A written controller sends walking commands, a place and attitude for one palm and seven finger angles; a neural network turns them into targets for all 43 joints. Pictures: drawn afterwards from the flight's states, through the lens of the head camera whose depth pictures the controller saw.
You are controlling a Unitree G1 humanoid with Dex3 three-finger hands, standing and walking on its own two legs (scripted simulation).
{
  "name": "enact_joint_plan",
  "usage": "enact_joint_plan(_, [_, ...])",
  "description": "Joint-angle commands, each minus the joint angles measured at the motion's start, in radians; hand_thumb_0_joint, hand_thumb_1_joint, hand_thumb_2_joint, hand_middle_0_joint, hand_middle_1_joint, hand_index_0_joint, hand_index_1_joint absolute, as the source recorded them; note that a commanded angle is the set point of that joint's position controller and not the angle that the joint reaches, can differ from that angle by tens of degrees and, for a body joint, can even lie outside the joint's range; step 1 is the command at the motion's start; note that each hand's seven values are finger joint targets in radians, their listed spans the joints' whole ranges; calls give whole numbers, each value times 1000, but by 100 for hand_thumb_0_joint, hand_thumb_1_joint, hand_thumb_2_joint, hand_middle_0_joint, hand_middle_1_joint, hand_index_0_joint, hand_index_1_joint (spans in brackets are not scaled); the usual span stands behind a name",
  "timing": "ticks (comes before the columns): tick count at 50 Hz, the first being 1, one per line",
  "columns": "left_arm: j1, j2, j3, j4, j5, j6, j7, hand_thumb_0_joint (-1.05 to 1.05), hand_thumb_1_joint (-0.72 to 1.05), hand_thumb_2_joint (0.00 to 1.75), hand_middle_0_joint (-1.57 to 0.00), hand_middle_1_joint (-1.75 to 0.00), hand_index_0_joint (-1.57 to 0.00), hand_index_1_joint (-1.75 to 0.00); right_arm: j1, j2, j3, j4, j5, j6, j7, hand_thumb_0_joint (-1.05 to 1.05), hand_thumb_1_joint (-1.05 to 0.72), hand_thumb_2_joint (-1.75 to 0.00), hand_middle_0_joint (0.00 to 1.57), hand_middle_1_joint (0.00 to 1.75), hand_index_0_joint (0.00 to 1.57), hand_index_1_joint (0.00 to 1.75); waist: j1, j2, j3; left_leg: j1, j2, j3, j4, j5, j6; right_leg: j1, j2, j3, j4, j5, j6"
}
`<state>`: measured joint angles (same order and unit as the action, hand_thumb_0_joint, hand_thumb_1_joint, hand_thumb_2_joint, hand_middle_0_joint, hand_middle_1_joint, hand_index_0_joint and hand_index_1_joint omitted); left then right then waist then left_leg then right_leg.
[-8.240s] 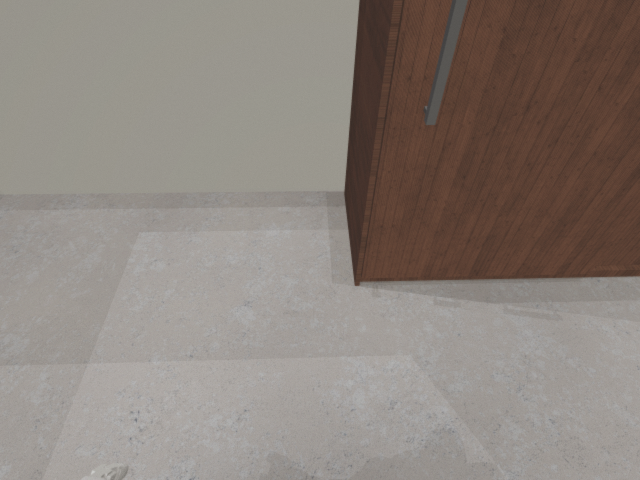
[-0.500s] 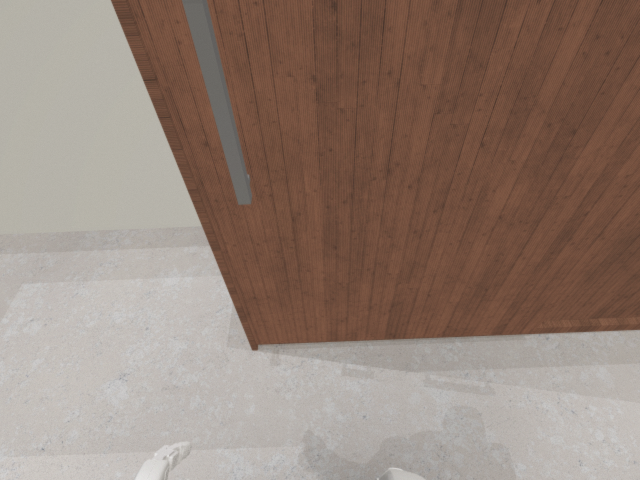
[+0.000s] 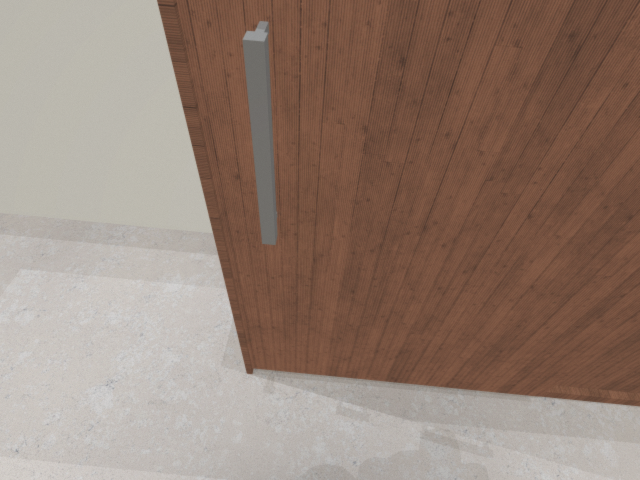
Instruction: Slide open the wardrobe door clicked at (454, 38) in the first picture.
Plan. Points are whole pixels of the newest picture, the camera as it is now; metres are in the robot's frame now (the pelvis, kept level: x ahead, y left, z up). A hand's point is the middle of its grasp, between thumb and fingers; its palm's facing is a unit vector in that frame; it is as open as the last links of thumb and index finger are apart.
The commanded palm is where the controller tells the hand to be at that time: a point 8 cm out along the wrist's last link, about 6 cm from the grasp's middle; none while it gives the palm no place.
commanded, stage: come to a stop and stand still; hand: left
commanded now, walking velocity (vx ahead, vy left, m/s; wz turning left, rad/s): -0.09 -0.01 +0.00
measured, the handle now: (266, 152) +0.49 +0.14 +0.14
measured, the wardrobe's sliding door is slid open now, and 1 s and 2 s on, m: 0.00 0.00 0.00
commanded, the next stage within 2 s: look again from close up in 1.62 s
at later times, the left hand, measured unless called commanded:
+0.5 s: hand out of the picture +0.03 +0.16 -0.17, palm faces +0.02 -0.97 -0.24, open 7.4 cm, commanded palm none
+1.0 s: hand out of the picture -0.03 +0.16 -0.18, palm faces +0.04 -0.99 -0.16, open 7.4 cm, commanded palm none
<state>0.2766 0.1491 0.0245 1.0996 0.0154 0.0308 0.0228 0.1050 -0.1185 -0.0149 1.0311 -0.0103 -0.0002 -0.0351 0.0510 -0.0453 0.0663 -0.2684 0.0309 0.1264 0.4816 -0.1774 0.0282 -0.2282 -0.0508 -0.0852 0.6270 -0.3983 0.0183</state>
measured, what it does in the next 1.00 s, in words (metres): stands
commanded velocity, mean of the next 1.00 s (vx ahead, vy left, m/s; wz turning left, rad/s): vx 0.00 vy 0.00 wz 0.00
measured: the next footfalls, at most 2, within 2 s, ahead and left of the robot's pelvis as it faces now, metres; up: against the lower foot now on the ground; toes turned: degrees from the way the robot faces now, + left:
none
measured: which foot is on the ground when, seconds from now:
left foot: down 0.00-1.00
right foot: down 0.00-1.00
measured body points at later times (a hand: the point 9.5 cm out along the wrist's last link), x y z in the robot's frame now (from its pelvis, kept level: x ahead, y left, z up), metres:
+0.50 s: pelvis -0.04 -0.03 -0.01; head -0.06 -0.04 +0.44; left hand +0.03 +0.21 -0.15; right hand -0.05 -0.26 -0.17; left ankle +0.05 +0.10 -0.73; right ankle -0.02 -0.13 -0.74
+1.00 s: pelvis -0.01 -0.01 +0.00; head +0.00 +0.01 +0.45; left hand -0.03 +0.21 -0.16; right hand -0.01 -0.23 -0.15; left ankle +0.05 +0.10 -0.74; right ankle -0.02 -0.13 -0.74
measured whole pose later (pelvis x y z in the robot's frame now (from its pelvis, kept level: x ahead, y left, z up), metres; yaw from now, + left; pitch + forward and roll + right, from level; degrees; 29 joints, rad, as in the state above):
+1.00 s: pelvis -0.01 -0.01 +0.00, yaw +0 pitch -1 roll -1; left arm 0.35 0.15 0.00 1.07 0.02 0.00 0.02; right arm 0.30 -0.14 0.00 1.08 -0.01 0.00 -0.02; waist 0.01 -0.02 0.03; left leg -0.30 0.02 0.04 0.49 -0.17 0.01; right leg -0.19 -0.03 -0.08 0.49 -0.28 0.00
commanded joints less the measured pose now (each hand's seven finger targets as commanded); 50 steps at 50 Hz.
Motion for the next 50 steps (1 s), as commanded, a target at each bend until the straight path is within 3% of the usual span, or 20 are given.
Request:
enact_joint_plan(1, [87,77,24,-54,3,-6,15,0,90,90,-20,-30,-20,-30,77,-213,-69,-30,-6,6,-12,0,-90,-90,20,30,20,30,-46,202,-146,189,300,-232,-97,621,159,-117,-15,40,125,-73,8])
enact_joint_plan(3, [110,64,23,-56,6,-12,15,0,90,90,-20,-30,-20,-30,55,-201,-73,-39,-5,9,-5,0,-90,-90,20,30,20,30,-33,158,-155,136,272,-199,-70,513,137,-49,-12,31,31,1,7])
enact_joint_plan(4, [133,58,23,-52,7,-18,15,0,90,90,-20,-30,-20,-30,40,-194,-73,-43,-4,11,-1,0,-90,-90,20,30,20,30,-19,137,-159,103,235,-176,-41,404,104,-5,-13,29,-79,98,9])
enact_joint_plan(5, [140,80,24,-54,12,-23,17,0,90,90,-20,-30,-20,-30,34,-170,-72,-50,2,14,4,0,-90,-90,20,30,20,30,-18,62,-134,46,177,-149,9,235,55,22,-40,76,-211,227,3])
enact_joint_plan(6, [145,107,4,-90,19,-29,49,0,90,90,-20,-30,-20,-30,44,-204,-70,-112,21,-9,3,0,-90,-90,20,30,20,30,-29,-54,-145,99,153,-93,163,267,-6,-40,-104,171,-281,525,-4])
enact_joint_plan(7, [40,172,15,-163,19,-39,42,0,90,90,-20,-30,-20,-30,118,-137,-64,-133,9,6,26,0,-90,-90,20,30,20,30,-87,-87,-169,-1,30,-38,164,-112,-37,-25,-168,220,-247,293,-75])
enact_joint_plan(8, [7,180,29,-179,15,-60,39,0,90,90,-20,-30,-20,-30,100,-106,-51,-137,-9,14,34,0,-90,-90,20,30,20,30,-66,-89,-176,-36,4,-49,188,-160,-35,-14,-200,253,-237,300,-132])
enact_joint_plan(9, [18,171,27,-186,13,-67,40,0,90,90,-20,-30,-20,-30,75,-103,-50,-149,-10,16,35,0,-90,-90,20,30,20,30,-64,-38,-104,-44,8,-67,209,-166,-26,-65,-203,268,-236,314,-155])
enact_joint_plan(10, [15,172,26,-190,14,-70,39,0,90,90,-20,-30,-20,-30,93,-88,-49,-153,-7,16,36,0,-90,-90,20,30,20,30,-77,-33,-72,-38,2,-72,194,-163,-21,-94,-193,253,-234,307,-159])
enact_joint_plan(12, [8,166,21,-201,11,-68,35,0,90,90,-20,-30,-20,-30,145,-93,-42,-144,-4,12,36,0,-90,-90,20,30,20,30,-90,-96,-45,14,1,-71,112,-111,-16,-137,-151,204,-227,232,-133])
enact_joint_plan(13, [0,163,20,-208,12,-67,33,0,90,90,-20,-30,-20,-30,166,-98,-40,-138,-4,5,36,0,-90,-90,20,30,20,30,-93,-75,-36,38,10,-81,64,-66,-10,-146,-126,169,-215,184,-115])
enact_joint_plan(14, [-3,159,20,-211,8,-59,31,0,90,90,-20,-30,-20,-30,172,-114,-37,-135,-5,3,36,0,-90,-90,20,30,20,30,-87,-46,1,37,25,-103,48,-58,-6,-188,-102,149,-216,67,-96])
enact_joint_plan(16, [5,156,19,-219,10,-43,27,0,90,90,-20,-30,-20,-30,180,-133,-34,-132,-11,11,38,0,-90,-90,20,30,20,30,-78,-18,92,-32,38,-128,20,-190,-3,-262,-79,155,-272,-215,-91])
enact_joint_plan(17, [11,164,20,-219,10,-37,25,0,90,90,-20,-30,-20,-30,188,-138,-34,-128,-14,14,38,0,-90,-90,20,30,20,30,-74,-5,114,-59,31,-127,25,-219,-4,-278,-79,163,-284,-276,-91])
enact_joint_plan(19, [17,173,23,-221,8,-36,23,0,90,90,-20,-30,-20,-30,220,-135,-26,-117,-17,10,37,0,-90,-90,20,30,20,30,-72,22,94,-73,28,-129,16,-208,-3,-245,-80,161,-276,-264,-93])
enact_joint_plan(22, [13,177,26,-222,5,-29,20,0,90,90,-20,-30,-20,-30,260,-133,-21,-100,-20,11,35,0,-90,-90,20,30,20,30,-71,4,100,-86,24,-132,28,-239,-5,-267,-87,166,-294,-317,-98])
enact_joint_plan(28, [37,156,20,-203,0,-33,14,0,90,90,-20,-30,-20,-30,296,-128,-10,-73,-19,-5,26,0,-90,-90,20,30,20,30,-51,47,32,-138,47,-176,-65,-224,1,-110,-56,134,-245,-177,-83])
enact_joint_plan(33, [47,147,14,-172,-1,-36,12,0,90,90,-20,-30,-20,-30,314,-112,-4,-42,-15,-8,22,0,-90,-90,20,30,20,30,-54,34,30,-117,41,-169,-58,-191,-8,-103,-67,138,-272,-158,-86])
enact_joint_plan(38, [74,124,6,-130,-2,-41,12,0,90,90,-20,-30,-20,-30,312,-115,-2,-15,-10,-17,17,0,-90,-90,20,30,20,30,-50,105,7,-92,69,-203,-113,-171,1,-57,-38,107,-242,-39,-69])
enact_joint_plan(50, [105,109,-9,-56,3,-58,13,0,90,90,-20,-30,-20,-30,233,-139,-6,15,1,-29,13,0,-90,-90,20,30,20,30,-55,54,-1,13,75,-184,-113,-29,4,-37,-50,105,-265,115,-50])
